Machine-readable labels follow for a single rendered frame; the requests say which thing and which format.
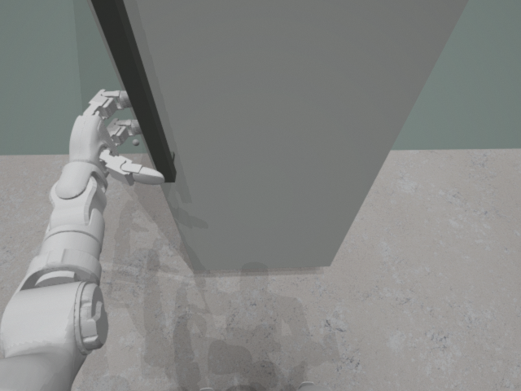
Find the fridge door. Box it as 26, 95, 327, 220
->
88, 0, 469, 270

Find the left robot forearm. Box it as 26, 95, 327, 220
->
0, 161, 108, 358

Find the left robot hand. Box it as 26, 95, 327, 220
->
69, 89, 164, 186

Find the handle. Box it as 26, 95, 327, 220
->
91, 0, 177, 182

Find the left robot upper arm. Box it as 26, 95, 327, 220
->
0, 281, 108, 391

